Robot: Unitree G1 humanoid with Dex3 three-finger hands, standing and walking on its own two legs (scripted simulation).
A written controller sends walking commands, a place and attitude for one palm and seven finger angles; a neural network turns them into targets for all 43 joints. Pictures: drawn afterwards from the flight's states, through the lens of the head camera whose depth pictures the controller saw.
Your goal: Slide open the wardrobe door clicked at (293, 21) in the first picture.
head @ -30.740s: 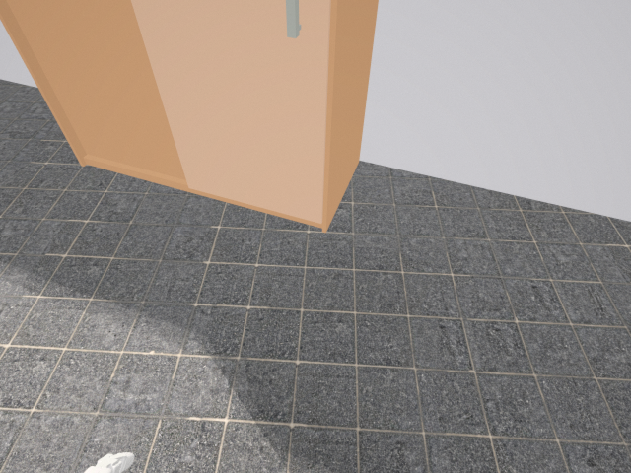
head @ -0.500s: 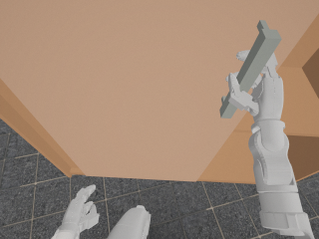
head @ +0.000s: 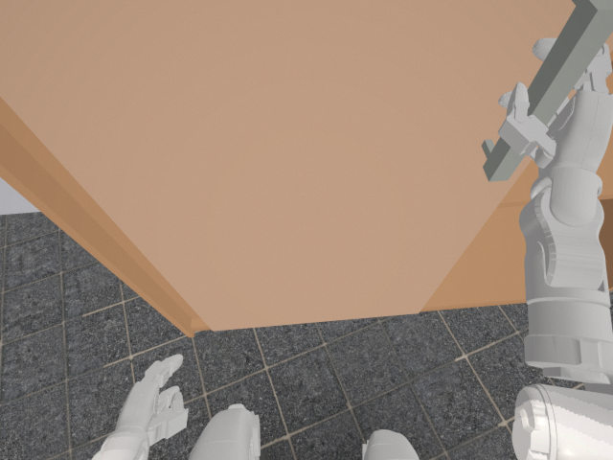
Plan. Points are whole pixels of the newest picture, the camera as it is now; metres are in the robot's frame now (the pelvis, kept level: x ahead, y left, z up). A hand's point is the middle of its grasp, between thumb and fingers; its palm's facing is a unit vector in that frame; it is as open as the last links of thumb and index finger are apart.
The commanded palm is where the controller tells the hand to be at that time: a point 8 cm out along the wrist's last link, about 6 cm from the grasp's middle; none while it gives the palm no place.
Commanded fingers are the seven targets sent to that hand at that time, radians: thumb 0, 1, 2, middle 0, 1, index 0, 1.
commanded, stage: stop walking and hold the door there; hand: right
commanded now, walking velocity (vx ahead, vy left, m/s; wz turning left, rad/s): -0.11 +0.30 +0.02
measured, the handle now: (530, 95) +0.46 -0.28 +0.17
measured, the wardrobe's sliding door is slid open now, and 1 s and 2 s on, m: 0.57 0.57 0.57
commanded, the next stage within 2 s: none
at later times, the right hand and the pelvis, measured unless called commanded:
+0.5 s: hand (516, 121) +0.42 -0.25 +0.17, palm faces +0.54 +0.81 -0.21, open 6.9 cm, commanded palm +0.38 -0.27 +0.15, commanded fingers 0.00 -0.90 -0.90 0.45 1.40 0.45 1.40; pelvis +0.02 +0.06 -0.01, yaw +3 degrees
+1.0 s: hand (514, 120) +0.42 -0.25 +0.17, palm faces +0.55 +0.81 -0.19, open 6.7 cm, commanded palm +0.37 -0.27 +0.15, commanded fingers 0.00 -0.90 -0.90 0.45 1.40 0.45 1.40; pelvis -0.02 +0.07 +0.00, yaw +8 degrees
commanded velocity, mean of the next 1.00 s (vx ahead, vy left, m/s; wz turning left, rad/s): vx -0.03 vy -0.09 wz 0.00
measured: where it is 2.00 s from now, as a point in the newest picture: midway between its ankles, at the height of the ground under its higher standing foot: outside the picture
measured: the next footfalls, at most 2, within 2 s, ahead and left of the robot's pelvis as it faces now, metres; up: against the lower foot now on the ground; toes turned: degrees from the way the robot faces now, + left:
left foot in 0.14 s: +0.08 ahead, +0.22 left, +0.00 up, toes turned +7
right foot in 0.42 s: +0.09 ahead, -0.06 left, +0.00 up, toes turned -1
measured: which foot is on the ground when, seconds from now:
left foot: up 0.00-0.12, down 0.14-0.46, up 0.48-0.76, down 0.78-1.00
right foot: down 0.00-0.14, up 0.16-0.40, down 0.42-1.00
